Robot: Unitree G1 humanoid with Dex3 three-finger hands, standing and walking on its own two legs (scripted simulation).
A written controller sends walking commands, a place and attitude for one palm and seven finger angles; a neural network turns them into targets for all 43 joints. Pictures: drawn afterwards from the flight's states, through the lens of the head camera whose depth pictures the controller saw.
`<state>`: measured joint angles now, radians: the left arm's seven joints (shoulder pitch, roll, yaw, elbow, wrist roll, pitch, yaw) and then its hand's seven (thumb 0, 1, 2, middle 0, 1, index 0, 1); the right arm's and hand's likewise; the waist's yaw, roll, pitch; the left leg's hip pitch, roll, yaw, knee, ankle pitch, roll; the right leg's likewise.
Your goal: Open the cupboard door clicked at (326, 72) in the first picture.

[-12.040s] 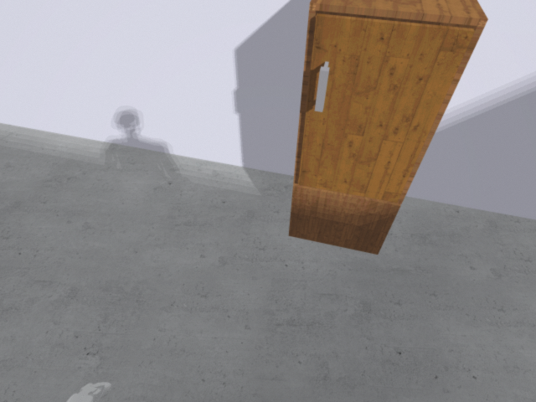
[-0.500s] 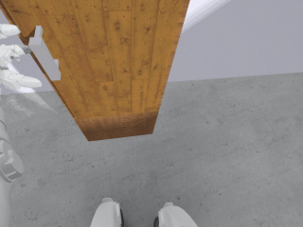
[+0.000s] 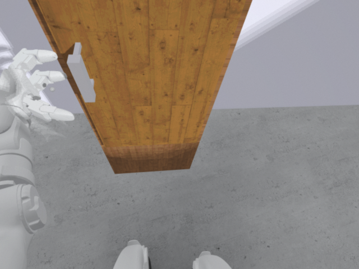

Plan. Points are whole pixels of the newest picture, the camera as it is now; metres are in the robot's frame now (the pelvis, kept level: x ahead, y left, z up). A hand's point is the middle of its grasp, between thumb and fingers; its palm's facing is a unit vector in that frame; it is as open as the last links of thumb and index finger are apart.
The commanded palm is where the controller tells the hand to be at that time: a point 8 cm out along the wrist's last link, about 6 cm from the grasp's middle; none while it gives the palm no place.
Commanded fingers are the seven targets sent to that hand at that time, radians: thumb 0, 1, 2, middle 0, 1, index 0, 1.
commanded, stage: move the hooked fingers beside the handle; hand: left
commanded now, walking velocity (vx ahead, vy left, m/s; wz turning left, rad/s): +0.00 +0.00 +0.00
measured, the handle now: (84, 73) +0.52 +0.20 +0.08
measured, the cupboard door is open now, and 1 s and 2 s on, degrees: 0 0 0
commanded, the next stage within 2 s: slide the fingers in behind the handle in 0.20 s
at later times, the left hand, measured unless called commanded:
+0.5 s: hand (58, 86) +0.48 +0.25 +0.09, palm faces +0.05 -1.00 -0.01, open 13.9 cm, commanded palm +0.46 +0.29 +0.08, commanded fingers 0.00 -0.50 0.30 -0.30 -1.20 -0.30 -1.20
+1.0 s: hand (62, 88) +0.48 +0.24 +0.08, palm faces +0.12 -0.99 -0.01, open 14.3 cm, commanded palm +0.46 +0.25 +0.08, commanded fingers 0.00 -0.50 0.30 -0.30 -1.20 -0.30 -1.20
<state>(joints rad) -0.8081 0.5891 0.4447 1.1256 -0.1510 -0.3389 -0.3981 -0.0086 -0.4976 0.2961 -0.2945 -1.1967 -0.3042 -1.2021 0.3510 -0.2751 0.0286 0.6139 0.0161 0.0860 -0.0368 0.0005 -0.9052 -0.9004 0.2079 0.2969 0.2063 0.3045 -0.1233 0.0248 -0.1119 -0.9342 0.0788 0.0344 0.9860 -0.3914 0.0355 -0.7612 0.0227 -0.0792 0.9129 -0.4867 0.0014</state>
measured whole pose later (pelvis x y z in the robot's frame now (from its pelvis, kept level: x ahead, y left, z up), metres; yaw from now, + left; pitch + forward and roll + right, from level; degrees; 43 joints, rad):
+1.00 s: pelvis +0.00 -0.01 +0.00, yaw +1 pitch +20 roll -4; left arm -0.85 0.53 0.37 1.14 -0.16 -0.36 -0.25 -0.01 -0.50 0.30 -0.26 -1.19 -0.23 -1.20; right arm 0.36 -0.26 0.02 0.67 0.01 0.06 -0.02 0.00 -0.91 -0.90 0.21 0.30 0.21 0.30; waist -0.11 0.03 -0.11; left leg -0.96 0.07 0.01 1.00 -0.39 0.02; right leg -0.78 0.02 -0.10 0.94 -0.50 -0.01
